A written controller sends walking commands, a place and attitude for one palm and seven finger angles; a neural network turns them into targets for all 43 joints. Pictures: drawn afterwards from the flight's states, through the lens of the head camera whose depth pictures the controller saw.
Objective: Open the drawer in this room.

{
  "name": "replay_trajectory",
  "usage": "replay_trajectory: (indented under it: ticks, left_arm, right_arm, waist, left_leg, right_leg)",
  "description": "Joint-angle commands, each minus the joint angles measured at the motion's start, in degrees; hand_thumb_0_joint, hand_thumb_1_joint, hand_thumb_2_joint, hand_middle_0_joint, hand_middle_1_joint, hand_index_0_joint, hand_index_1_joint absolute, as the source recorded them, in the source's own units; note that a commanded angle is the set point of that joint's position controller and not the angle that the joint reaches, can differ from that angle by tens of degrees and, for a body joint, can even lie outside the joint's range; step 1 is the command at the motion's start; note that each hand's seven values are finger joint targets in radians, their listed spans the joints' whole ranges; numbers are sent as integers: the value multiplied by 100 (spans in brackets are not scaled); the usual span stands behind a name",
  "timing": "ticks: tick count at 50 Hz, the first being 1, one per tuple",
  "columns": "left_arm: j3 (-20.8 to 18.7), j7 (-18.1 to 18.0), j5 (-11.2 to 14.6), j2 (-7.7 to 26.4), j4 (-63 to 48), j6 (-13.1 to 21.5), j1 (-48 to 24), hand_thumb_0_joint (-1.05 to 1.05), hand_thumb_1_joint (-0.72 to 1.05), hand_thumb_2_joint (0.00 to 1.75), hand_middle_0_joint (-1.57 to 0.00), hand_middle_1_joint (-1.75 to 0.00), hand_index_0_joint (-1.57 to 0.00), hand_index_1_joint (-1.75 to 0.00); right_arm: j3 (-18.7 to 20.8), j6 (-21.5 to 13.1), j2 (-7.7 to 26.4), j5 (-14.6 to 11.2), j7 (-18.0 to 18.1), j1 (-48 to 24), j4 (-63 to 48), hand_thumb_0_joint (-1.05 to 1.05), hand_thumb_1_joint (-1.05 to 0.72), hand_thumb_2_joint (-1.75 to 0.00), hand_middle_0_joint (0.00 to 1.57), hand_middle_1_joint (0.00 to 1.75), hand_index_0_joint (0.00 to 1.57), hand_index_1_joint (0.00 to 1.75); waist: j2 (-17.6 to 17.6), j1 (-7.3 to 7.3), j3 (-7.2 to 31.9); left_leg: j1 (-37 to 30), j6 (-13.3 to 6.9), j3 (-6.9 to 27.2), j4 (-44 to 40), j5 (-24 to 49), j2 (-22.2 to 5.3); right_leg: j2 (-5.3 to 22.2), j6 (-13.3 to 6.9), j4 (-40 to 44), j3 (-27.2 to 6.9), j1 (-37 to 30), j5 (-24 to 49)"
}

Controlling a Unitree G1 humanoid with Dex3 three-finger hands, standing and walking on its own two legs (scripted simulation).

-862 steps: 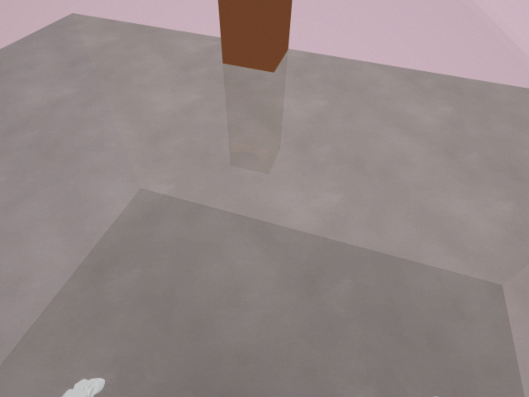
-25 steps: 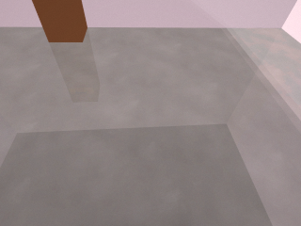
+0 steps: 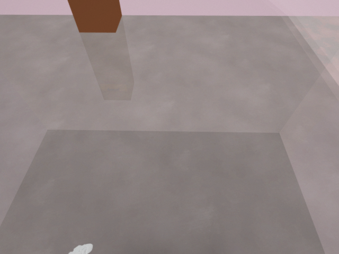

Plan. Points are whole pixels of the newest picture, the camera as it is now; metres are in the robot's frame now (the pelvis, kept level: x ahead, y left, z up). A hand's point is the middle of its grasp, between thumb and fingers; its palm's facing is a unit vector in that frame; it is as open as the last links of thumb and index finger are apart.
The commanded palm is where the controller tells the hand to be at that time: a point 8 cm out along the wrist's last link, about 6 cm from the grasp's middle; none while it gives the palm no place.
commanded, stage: turn or walk to find it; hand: left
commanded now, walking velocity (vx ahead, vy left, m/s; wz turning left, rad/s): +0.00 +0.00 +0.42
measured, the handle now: out of the picture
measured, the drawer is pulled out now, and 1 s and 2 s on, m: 0.00 0.00 0.00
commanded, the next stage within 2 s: stand and wait in 1.06 s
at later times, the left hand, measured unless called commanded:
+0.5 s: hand out of the picture -0.08 +0.20 -0.17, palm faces +0.27 -0.93 -0.26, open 7.4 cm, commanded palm none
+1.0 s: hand out of the picture +0.01 +0.24 -0.15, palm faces +0.40 -0.88 -0.25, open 7.4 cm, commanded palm none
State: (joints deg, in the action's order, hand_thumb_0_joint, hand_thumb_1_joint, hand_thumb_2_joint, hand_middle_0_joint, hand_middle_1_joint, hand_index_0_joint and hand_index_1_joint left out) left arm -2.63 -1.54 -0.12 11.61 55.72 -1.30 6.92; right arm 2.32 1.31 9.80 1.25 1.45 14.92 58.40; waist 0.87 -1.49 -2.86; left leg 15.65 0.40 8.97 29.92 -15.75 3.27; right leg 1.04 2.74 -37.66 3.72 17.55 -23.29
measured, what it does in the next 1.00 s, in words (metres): steps on the spot, turning left: left foot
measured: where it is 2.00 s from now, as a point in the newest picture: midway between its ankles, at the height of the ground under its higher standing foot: outside the picture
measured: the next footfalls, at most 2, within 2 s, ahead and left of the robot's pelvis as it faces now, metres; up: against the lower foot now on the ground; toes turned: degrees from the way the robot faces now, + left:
left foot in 0.52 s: -0.02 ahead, +0.13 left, +0.00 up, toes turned +19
right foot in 1.02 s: +0.05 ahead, -0.09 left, +0.00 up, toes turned +22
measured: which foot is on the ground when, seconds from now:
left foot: down 0.00-0.04, up 0.06-0.50, down 0.52-1.00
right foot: down 0.00-0.52, up 0.54-1.00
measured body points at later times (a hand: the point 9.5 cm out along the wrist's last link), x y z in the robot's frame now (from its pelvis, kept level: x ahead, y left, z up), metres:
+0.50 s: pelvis -0.02 +0.01 +0.00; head +0.02 +0.02 +0.44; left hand -0.09 +0.25 -0.15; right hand +0.15 -0.21 -0.14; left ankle -0.06 +0.12 -0.72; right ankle -0.02 -0.10 -0.73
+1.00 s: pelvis -0.03 +0.01 +0.00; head +0.00 +0.01 +0.45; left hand -0.02 +0.28 -0.13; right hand +0.10 -0.20 -0.15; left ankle -0.06 +0.12 -0.73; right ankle +0.02 -0.11 -0.72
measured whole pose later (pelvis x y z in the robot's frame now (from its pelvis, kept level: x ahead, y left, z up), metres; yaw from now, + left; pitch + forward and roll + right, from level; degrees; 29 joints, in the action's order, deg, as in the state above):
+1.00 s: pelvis -0.03 +0.01 +0.00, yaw +25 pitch +0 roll +0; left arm -2.2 -1.0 -0.4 12.1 52.4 -1.6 5.8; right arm 3.2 2.4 11.3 1.2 0.2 13.5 56.6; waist 0.8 -2.5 -3.5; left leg 15.9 -1.1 4.9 28.9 -13.3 3.2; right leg 2.2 4.3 -36.7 2.3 17.2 -20.3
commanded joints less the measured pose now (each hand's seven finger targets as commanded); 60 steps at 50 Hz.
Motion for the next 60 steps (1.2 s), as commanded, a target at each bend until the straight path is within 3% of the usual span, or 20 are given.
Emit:
replay_trajectory:
  ticks: [1,2,4,5,8,20,24,25,26,27,29,33,43,49,50,51,52,54,56,60]
  left_arm:
    - [-198,-69,-58,981,-164,212,903,0,90,90,-20,-30,-20,-30]
    - [-251,-73,-95,1308,-202,220,969,0,90,90,-20,-30,-20,-30]
    - [-226,-78,-67,1065,-253,217,799,0,90,90,-20,-30,-20,-30]
    - [-181,-69,-70,947,-321,209,562,0,90,90,-20,-30,-20,-30]
    - [-113,-46,-91,806,-428,232,406,0,90,90,-20,-30,-20,-30]
    - [-215,-28,-177,1231,-174,179,1246,0,90,90,-20,-30,-20,-30]
    - [-247,-8,-116,1284,-129,129,1063,0,90,90,-20,-30,-20,-30]
    - [-235,13,-67,1158,-189,98,1061,0,90,90,-20,-30,-20,-30]
    - [-164,49,-39,807,-361,67,1124,0,90,90,-20,-30,-20,-30]
    - [-65,18,-94,708,-511,14,775,0,90,90,-20,-30,-20,-30]
    - [-106,-6,-77,753,-442,-58,463,0,90,90,-20,-30,-20,-30]
    - [-137,83,-71,759,-225,-29,690,0,90,90,-20,-30,-20,-30]
    - [-115,51,-62,614,-594,-41,-10,0,90,90,-20,-30,-20,-30]
    - [-120,5,-20,637,-517,94,589,0,90,90,-20,-30,-20,-30]
    - [-157,-21,-44,847,-490,158,715,0,90,90,-20,-30,-20,-30]
    - [-246,-74,-120,1285,-477,200,813,0,90,90,-20,-30,-20,-30]
    - [-257,-64,-99,1411,-583,179,818,0,90,90,-20,-30,-20,-30]
    - [-252,-84,-75,1146,-661,158,390,0,90,90,-20,-30,-20,-30]
    - [-146,-22,-81,840,-651,216,208,0,90,90,-20,-30,-20,-30]
    - [-85,39,-124,672,-272,364,853,0,90,90,-20,-30,-20,-30]
  right_arm:
    - [263,-97,798,-87,-45,77,-482,0,-90,-90,20,30,20,30]
    - [263,-82,675,-68,-68,-77,-668,0,-90,-90,20,30,20,30]
    - [315,86,802,-9,-53,-361,-586,0,-90,-90,20,30,20,30]
    - [306,119,745,-11,-94,-304,-498,0,-90,-90,20,30,20,30]
    - [291,187,720,-12,-191,-183,-416,0,-90,-90,20,30,20,30]
    - [89,101,739,-88,-220,-1215,-732,0,-90,-90,20,30,20,30]
    - [99,-2,859,-77,-216,-755,-654,0,-90,-90,20,30,20,30]
    - [168,-58,1163,-52,-220,-507,-613,0,-90,-90,20,30,20,30]
    - [310,-89,1750,-10,-203,-263,-619,0,-90,-90,20,30,20,30]
    - [361,-29,1951,-48,-159,17,-530,0,-90,-90,20,30,20,30]
    - [313,-44,1679,-29,-50,-253,-520,0,-90,-90,20,30,20,30]
    - [203,-115,1322,-56,-49,-617,-630,0,-90,-90,20,30,20,30]
    - [332,-72,1283,10,-81,-171,-552,0,-90,-90,20,30,20,30]
    - [370,-34,1212,-15,-93,-299,-621,0,-90,-90,20,30,20,30]
    - [351,-51,1023,-59,-118,-184,-626,0,-90,-90,20,30,20,30]
    - [283,-74,674,-96,-156,-87,-712,0,-90,-90,20,30,20,30]
    - [325,2,766,-35,-128,-186,-778,0,-90,-90,20,30,20,30]
    - [368,143,871,7,-141,-286,-665,0,-90,-90,20,30,20,30]
    - [309,148,707,36,-204,67,-442,0,-90,-90,20,30,20,30]
    - [274,25,629,94,-272,-2,-355,0,-90,-90,20,30,20,30]
  waist:
    - [-627,361,980]
    - [-1500,429,675]
    - [-1019,366,230]
    - [-686,214,103]
    - [-919,82,68]
    - [-1227,482,431]
    - [-1055,189,615]
    - [-284,27,792]
    - [1310,-57,880]
    - [1286,-208,721]
    - [1205,-119,437]
    - [617,162,471]
    - [784,-37,327]
    - [548,283,686]
    - [88,306,796]
    - [-1188,326,824]
    - [-1417,398,638]
    - [-1050,236,134]
    - [-817,60,46]
    - [-1169,263,-111]
  left_leg:
    - [932,-151,222,731,1281,-422]
    - [1603,96,-480,1615,-1349,53]
    - [1564,117,-324,3244,-1642,-266]
    - [1612,147,-379,3599,-1341,-356]
    - [1538,251,-582,3911,-726,-419]
    - [868,250,-1198,1676,-1090,-468]
    - [-430,114,-1424,-261,166,-470]
    - [-1331,-67,-917,-760,1177,-896]
    - [-2120,-770,902,-852,3106,-2339]
    - [-1649,-1272,1079,-1012,3678,-2820]
    - [-1263,-1263,870,-1004,3222,-2376]
    - [-1115,-982,87,-997,3220,-1718]
    - [-801,-1071,822,-1080,2376,-1598]
    - [-135,-728,948,-362,2330,-1198]
    - [473,-431,726,27,1537,-907]
    - [1555,-30,-200,997,-192,-195]
    - [1631,96,-474,2152,-1692,14]
    - [1587,82,-303,3542,-1418,-253]
    - [1614,146,-478,3784,-682,-406]
    - [1591,190,-874,3109,-215,-654]
  right_leg:
    - [1282,-300,1739,-1074,-2251,2500]
    - [2430,-961,1763,-1870,-2160,3485]
    - [2388,-1348,1837,-1724,-1207,3737]
    - [2122,-1276,1755,-1269,-1106,3692]
    - [1705,-966,1809,-506,-939,3384]
    - [1914,-1121,1390,-161,-1611,4206]
    - [1780,-647,703,282,-1097,3530]
    - [1521,-332,-6,550,-343,2638]
    - [775,94,-1123,785,1115,-332]
    - [608,122,-1885,337,1262,-1564]
    - [611,131,-2511,-186,1482,-1065]
    - [537,205,-2583,-218,1237,-80]
    - [288,216,-1337,-244,885,-203]
    - [77,83,1276,-101,-827,1019]
    - [522,-23,1839,-477,-1628,1436]
    - [1870,-487,1988,-1686,-2287,1777]
    - [2690,-1101,2168,-2154,-1539,2005]
    - [2306,-1256,2272,-1821,-605,1570]
    - [1703,-907,2329,-1055,-672,870]
    - [1478,-788,2761,-1059,-821,-263]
